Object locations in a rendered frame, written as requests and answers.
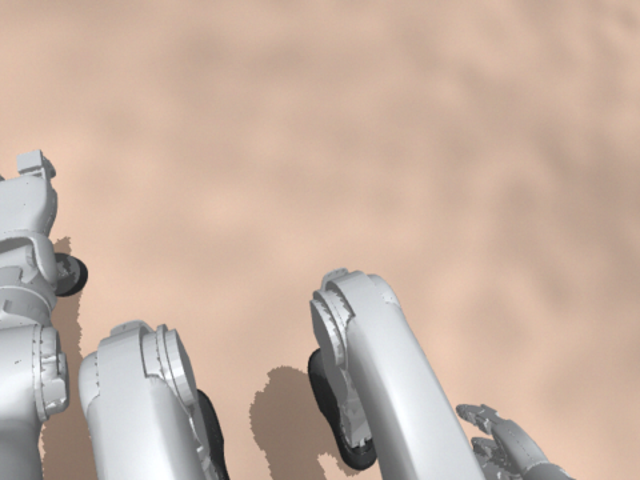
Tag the right robot foot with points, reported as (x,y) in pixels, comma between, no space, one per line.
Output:
(358,458)

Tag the right robot arm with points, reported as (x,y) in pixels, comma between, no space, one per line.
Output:
(547,471)

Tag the left robot arm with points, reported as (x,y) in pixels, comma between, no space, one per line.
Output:
(34,377)

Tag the tin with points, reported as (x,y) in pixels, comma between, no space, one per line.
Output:
(78,275)

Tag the left robot hand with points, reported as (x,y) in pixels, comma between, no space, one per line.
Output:
(29,202)

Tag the left robot foot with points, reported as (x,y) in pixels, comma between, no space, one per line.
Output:
(214,435)

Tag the right robot hand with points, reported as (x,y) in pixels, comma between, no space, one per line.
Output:
(512,452)

